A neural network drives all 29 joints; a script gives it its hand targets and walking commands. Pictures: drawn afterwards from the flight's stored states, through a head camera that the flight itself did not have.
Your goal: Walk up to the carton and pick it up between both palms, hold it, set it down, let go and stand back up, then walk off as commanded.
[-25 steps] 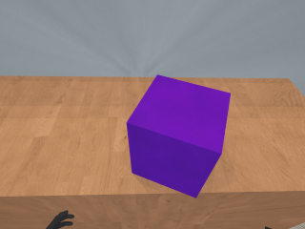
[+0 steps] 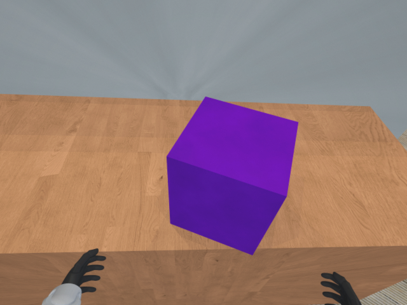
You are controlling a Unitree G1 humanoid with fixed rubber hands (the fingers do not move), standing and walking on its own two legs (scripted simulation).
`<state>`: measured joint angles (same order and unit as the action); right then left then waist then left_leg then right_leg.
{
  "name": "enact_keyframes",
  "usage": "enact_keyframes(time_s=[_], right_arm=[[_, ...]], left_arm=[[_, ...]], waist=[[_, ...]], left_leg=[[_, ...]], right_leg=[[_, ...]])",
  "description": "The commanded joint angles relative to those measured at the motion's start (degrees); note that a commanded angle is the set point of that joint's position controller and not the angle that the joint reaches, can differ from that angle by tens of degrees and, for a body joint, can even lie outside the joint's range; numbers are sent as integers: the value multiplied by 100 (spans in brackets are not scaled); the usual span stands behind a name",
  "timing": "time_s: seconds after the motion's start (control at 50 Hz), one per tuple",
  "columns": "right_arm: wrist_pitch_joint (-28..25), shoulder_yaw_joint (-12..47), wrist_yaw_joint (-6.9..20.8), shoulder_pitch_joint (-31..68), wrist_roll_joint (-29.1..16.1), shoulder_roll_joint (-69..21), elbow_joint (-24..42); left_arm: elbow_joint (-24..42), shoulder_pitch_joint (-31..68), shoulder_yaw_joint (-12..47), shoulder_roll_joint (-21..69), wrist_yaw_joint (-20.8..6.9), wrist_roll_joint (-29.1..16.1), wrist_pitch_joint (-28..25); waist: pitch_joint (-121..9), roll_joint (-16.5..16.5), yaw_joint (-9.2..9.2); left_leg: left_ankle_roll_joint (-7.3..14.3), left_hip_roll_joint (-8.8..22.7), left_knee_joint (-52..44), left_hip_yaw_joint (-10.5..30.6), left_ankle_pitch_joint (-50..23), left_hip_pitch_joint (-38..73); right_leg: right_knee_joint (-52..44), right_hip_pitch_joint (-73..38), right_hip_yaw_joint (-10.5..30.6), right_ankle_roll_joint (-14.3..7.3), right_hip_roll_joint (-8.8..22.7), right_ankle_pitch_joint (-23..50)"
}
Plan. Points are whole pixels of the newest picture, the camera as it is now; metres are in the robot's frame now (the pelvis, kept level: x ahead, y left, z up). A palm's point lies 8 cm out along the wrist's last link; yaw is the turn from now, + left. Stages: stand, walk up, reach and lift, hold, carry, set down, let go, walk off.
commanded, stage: reach and lift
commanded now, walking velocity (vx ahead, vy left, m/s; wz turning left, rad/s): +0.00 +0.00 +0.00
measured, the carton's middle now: (229, 176) +0.39 -0.04 +0.02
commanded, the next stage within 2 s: none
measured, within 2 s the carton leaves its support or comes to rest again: neither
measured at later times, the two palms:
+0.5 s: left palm (63, 291) +0.16 +0.28 -0.07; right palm (322, 289) +0.17 -0.20 -0.02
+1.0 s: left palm (66, 237) +0.23 +0.26 +0.03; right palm (311, 271) +0.19 -0.17 +0.02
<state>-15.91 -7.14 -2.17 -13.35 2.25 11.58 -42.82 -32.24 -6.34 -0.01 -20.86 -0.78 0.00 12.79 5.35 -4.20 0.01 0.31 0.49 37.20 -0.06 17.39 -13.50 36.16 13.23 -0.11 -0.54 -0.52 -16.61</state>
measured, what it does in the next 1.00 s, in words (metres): stands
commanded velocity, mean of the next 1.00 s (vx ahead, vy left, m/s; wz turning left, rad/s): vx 0.00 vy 0.00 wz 0.00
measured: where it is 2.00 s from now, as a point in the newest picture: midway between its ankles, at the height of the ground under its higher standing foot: outside the picture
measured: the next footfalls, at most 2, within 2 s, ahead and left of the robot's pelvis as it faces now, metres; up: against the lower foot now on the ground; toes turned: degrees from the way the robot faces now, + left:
none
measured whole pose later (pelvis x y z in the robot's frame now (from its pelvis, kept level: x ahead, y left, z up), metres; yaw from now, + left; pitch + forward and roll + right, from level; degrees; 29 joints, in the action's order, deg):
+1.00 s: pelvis +0.02 +0.02 +0.01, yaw +0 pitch -5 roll -2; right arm -9.2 0.9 -14.9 -22.4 -6.9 -0.3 -7.0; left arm -13.8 -12.8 0.0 -21.8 -7.6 -14.7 -10.2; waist 2.7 -1.0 0.0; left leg 1.4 0.5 32.1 -0.1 16.2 -11.1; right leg 26.5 8.7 -0.1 -0.2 -0.6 -13.2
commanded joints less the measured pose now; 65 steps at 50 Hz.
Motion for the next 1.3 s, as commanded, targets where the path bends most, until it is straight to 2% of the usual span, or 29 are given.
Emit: enact_keyframes(time_s=[0.0,0.06,0.1,0.16,0.18,0.26,0.3,0.36,0.4,0.42,0.46,0.5,0.52,0.56,0.66,0.7,0.76,0.8,0.82,0.84,0.92,0.96,0.98,1.0,1.12,1.16,1.2,1.26,1.28], right_arm=[[-46,187,-77,291,-159,261,1840],[-20,288,-86,79,-252,93,2242],[33,188,-75,31,-348,203,2175],[-17,176,-172,-13,-329,55,2474],[-3,345,-166,-164,-432,-56,2287],[47,421,-417,-165,-493,-474,2420],[9,353,-398,-142,-504,-450,2434],[-90,460,-520,-394,-619,-796,2708],[-167,292,-496,-124,-647,-618,3008],[-148,307,-542,-84,-524,-703,2948],[-85,379,-609,-301,-586,-786,2932],[-146,667,-690,-749,-685,-1072,3265],[-160,625,-723,-701,-649,-1045,3362],[-127,623,-792,-627,-678,-1023,3614],[18,915,-952,-915,-765,-1351,3876],[102,830,-1010,-544,-741,-1275,4107],[209,904,-1080,-566,-799,-1358,4429],[229,1081,-1124,-685,-868,-1304,4733],[287,1008,-1179,-661,-864,-1221,4683],[307,1095,-1196,-772,-926,-1322,4808],[556,1393,-1388,-641,-920,-1492,5064],[670,1248,-1487,-486,-938,-1345,4965],[798,1380,-1567,-822,-956,-1471,5019],[879,1345,-1561,-429,-917,-1360,5086],[1069,1219,-1508,-201,-863,-1224,6441],[1216,1086,-1390,-19,-894,-1147,6371],[1461,1049,-1425,-477,-866,-1117,5466],[1633,1117,-1430,-306,-919,-1065,5648],[1693,1041,-1408,42,-947,-1074,5613]], left_arm=[[1836,599,-629,-922,57,-240,-568],[2013,502,-609,-956,35,-430,-787],[2036,332,-386,-773,25,-424,-941],[2152,282,-440,-964,-65,-610,-1292],[2145,280,-374,-833,-71,-477,-1422],[2243,178,-274,-1069,-238,-963,-1721],[2583,291,-174,-1110,-192,-942,-1896],[2774,4,-170,-1213,-231,-1316,-2137],[3126,187,-116,-1247,-163,-1241,-2212],[3013,138,68,-1215,-216,-1392,-2306],[3036,35,13,-1352,-273,-1389,-2361],[3101,-378,-101,-1365,-332,-1456,-2427],[3137,-322,5,-1339,-357,-1529,-2470],[3489,-32,6,-1474,-362,-1631,-2566],[3642,-142,53,-1593,-415,-1592,-2786],[3663,74,182,-1640,-517,-1925,-2766],[3778,268,134,-1757,-531,-1910,-2868],[4002,44,222,-1618,-454,-1890,-2945],[3645,-132,273,-1533,-548,-1924,-2810],[3766,-59,181,-1652,-569,-1912,-2765],[2758,-110,-32,-1534,-843,-1828,-2193],[2698,6,55,-1401,-847,-1831,-1967],[2736,-202,-57,-1427,-936,-1818,-1861],[2670,202,-105,-1554,-933,-1790,-1750],[3915,394,-94,-1549,-743,-2009,-1695],[4081,670,-94,-1619,-628,-2022,-1733],[3635,600,-156,-1601,-731,-1934,-1674],[3795,793,-177,-1665,-699,-1829,-1588],[3849,1216,-101,-1668,-713,-1879,-1549]], waist=[[-379,720,-81],[-784,616,-138],[-704,1059,-19],[-763,907,33],[-848,1258,35],[-662,1049,98],[-709,1435,120],[-973,1160,24],[-1125,1563,-23],[-928,1252,73],[-704,1424,117],[-917,1139,20],[-1002,1250,98],[-1127,1324,-118],[-950,1543,-46],[-910,1227,-51],[-1099,1364,-178],[-1013,1488,-121],[-727,1276,-14],[-787,1411,-82],[-494,897,-203],[-183,935,-110],[-84,628,-153],[-121,848,-215],[-700,579,-349],[-817,945,-287],[-470,974,-51],[-719,947,4],[-751,1263,76]], left_leg=[[106,20,-1749,-696,294,-419],[118,39,-1678,-640,59,-269],[145,270,-2220,-593,457,-714],[193,216,-2099,-632,213,-915],[226,304,-2322,-578,374,-1111],[-47,64,-1932,-596,-197,-129],[-111,183,-2000,-407,-32,-219],[-204,5,-1654,-418,-634,427],[-203,136,-1824,-294,-180,-35],[-158,191,-1745,-277,-94,-248],[-144,93,-1779,-263,-257,34],[-225,-35,-1523,-320,-1104,485],[-259,19,-1491,-273,-977,532],[-276,12,-1553,-189,-743,198],[-164,135,-1609,-93,-282,-51],[-109,70,-1543,-99,-57,-9],[-7,245,-1608,-97,435,-482],[30,331,-1665,60,338,-757],[44,300,-1689,40,390,-566],[-15,245,-1601,-24,272,-369],[133,206,-1512,-50,496,-199],[133,310,-1677,51,534,-239],[158,225,-1641,-48,331,6],[111,199,-1624,-68,470,65],[129,245,-1774,-60,372,-16],[68,223,-1781,-38,81,-99],[50,232,-1773,-58,-47,405],[28,237,-1729,-15,-176,280],[-22,249,-1797,7,-57,198]], right_leg=[[-1279,-1377,243,-16,54,-126],[-1233,-1278,236,-122,66,158],[-1068,-2012,-21,-16,-214,575],[-1086,-2390,126,67,-160,869],[-964,-2693,64,89,-245,1013],[-1451,-1688,253,11,38,710],[-1337,-1706,237,-57,17,808],[-1560,-1376,360,-87,223,923],[-1318,-1754,221,-117,55,836],[-1300,-1666,240,-101,20,861],[-1409,-1539,280,-97,108,945],[-1501,-1324,335,-136,181,1302],[-1494,-1339,288,-158,141,1153],[-1425,-1406,287,-165,138,977],[-1367,-1452,342,-209,148,798],[-1448,-1151,369,-179,199,424],[-1258,-1525,321,-200,101,177],[-1060,-1787,247,-176,22,717],[-1226,-1546,250,-153,44,581],[-1297,-1375,281,-184,118,426],[-1613,-765,390,-194,247,-301],[-1574,-981,224,-153,122,-41],[-1764,-834,341,-129,214,-63],[-1773,-631,327,-137,264,-350],[-1600,-908,316,-130,184,-135],[-1492,-914,325,-151,141,146],[-1714,-761,408,-158,222,361],[-1612,-955,421,-158,197,487],[-1570,-947,427,-180,207,444]])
